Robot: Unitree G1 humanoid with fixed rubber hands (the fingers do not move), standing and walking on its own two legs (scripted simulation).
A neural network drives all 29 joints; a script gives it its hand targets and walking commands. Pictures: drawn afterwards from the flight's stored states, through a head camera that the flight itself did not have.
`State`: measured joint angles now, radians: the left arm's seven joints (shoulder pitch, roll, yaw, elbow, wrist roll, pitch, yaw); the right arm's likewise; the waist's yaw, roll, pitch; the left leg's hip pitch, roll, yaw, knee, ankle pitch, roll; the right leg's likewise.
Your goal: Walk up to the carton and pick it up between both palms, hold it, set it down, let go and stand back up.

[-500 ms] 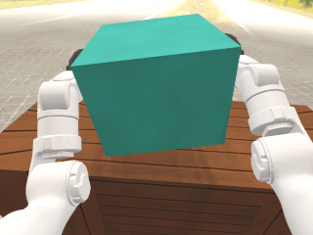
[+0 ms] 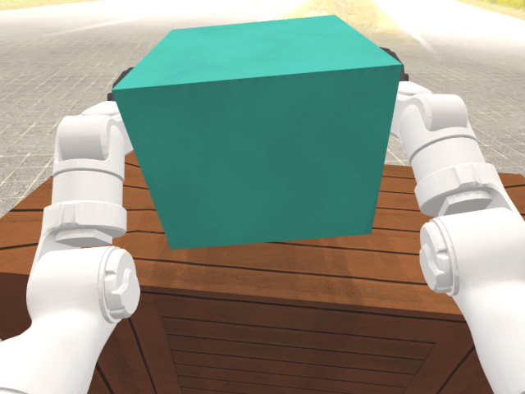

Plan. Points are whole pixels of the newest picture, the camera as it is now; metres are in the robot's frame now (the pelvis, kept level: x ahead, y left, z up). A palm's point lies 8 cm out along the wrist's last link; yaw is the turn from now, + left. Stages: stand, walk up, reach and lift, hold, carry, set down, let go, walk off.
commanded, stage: hold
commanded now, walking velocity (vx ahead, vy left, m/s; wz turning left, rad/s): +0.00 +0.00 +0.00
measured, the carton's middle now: (260, 121) +0.42 +0.00 +0.29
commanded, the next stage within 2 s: none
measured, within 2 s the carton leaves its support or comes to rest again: neither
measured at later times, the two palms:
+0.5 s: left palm (123, 124) +0.38 +0.19 +0.30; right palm (384, 100) +0.39 -0.17 +0.33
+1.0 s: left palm (125, 123) +0.39 +0.19 +0.30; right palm (384, 101) +0.39 -0.18 +0.33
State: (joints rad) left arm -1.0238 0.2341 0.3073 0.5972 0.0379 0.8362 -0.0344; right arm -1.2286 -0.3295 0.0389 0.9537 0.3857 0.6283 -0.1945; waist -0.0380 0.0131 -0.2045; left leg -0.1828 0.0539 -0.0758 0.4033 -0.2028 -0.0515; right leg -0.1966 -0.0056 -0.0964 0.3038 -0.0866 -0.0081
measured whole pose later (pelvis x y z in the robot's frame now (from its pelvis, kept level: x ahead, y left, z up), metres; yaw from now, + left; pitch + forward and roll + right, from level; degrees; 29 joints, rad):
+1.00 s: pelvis +0.02 +0.01 +0.00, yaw +0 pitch -1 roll -2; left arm -0.93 0.18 0.32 0.43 0.06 0.89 -0.01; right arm -1.17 -0.35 0.06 0.86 0.44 0.66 -0.20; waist -0.05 0.02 -0.20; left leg -0.16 0.05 -0.07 0.42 -0.24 -0.04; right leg -0.16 0.00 -0.09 0.28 -0.10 0.00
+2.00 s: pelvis +0.01 +0.00 +0.00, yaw +0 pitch -1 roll -2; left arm -0.99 0.22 0.31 0.52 0.04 0.86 -0.02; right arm -1.21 -0.34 0.05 0.92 0.42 0.65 -0.20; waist -0.04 0.01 -0.20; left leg -0.18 0.05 -0.08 0.41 -0.22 -0.05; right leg -0.18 0.00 -0.09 0.29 -0.09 0.00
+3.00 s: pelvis +0.02 +0.01 +0.00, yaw -1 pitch -1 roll -2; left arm -0.96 0.19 0.32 0.46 0.06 0.89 -0.01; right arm -1.19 -0.35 0.06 0.89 0.44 0.67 -0.20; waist -0.04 0.02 -0.21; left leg -0.16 0.06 -0.07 0.42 -0.24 -0.04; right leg -0.16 0.00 -0.08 0.28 -0.10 0.00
